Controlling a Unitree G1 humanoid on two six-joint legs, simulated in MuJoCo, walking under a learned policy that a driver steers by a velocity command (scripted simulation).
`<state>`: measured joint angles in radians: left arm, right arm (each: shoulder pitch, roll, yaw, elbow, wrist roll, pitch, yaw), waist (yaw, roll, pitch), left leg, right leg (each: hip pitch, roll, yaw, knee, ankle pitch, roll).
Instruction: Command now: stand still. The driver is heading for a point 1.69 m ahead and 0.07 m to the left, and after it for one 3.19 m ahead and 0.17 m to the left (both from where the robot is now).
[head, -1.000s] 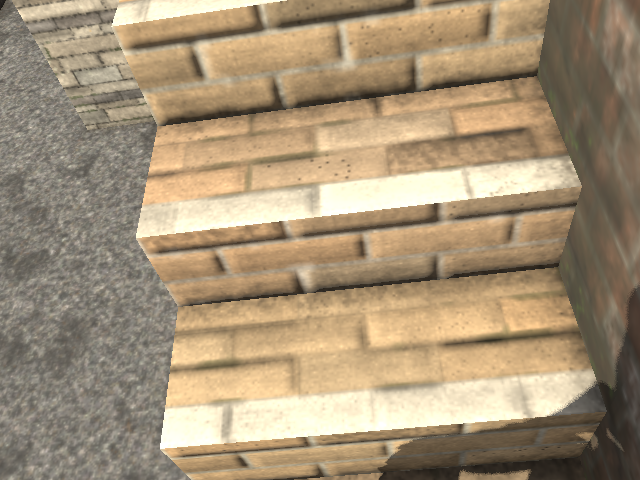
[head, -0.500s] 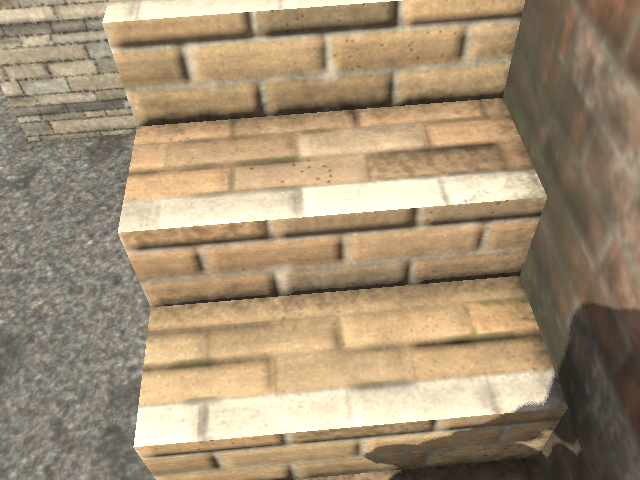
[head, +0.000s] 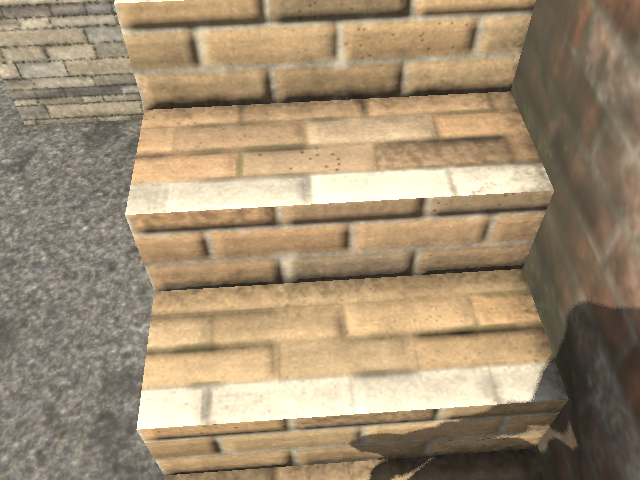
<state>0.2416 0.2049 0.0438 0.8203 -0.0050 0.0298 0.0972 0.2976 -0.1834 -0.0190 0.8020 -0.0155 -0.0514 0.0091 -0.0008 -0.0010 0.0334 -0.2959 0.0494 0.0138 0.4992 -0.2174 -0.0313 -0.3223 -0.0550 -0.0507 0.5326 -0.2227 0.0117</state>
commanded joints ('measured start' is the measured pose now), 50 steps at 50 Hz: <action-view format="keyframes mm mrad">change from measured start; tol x4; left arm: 1 31 88 17 -50 0 -11 0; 50 0 98 20 -59 6 -23 -9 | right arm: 1 18 -80 -18 -48 -2 -13 1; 50 1 -80 -14 -90 -8 0 8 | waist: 1 10 5 -7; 35 -4 3 -55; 50 -3 11 -17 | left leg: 1 -67 83 -55 -120 -4 118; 50 -33 74 -30 -100 -4 111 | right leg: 1 69 -72 80 -107 -10 -47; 19 52 -72 94 -114 -61 -50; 50 45 -64 82 -102 -14 -39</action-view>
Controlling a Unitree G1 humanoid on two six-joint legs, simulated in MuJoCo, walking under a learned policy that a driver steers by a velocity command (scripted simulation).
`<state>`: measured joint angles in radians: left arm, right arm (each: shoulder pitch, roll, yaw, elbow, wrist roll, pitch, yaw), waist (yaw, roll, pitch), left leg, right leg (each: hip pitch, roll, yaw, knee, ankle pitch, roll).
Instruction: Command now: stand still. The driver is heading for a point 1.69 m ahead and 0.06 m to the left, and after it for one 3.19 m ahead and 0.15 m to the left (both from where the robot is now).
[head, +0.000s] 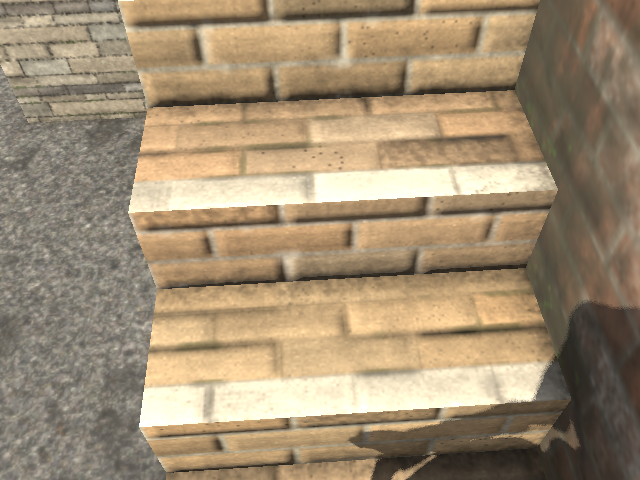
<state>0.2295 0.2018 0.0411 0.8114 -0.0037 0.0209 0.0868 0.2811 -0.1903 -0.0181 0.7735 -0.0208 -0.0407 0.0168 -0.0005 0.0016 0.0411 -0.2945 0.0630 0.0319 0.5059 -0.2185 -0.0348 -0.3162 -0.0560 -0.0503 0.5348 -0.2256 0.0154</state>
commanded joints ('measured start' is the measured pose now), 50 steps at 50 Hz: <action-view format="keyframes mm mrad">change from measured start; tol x4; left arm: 1 24 111 28 -47 6 -16 3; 50 -5 92 21 -57 0 -18 -5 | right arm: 1 45 -85 -19 -60 1 -9 0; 50 20 -79 -25 -58 -2 -14 3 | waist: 1 -10 11 -49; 50 1 -2 -50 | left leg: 1 -25 57 -43 -107 -13 115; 50 -25 80 -32 -104 -5 104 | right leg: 1 49 -59 77 -101 -26 -42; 50 46 -68 78 -107 -2 -40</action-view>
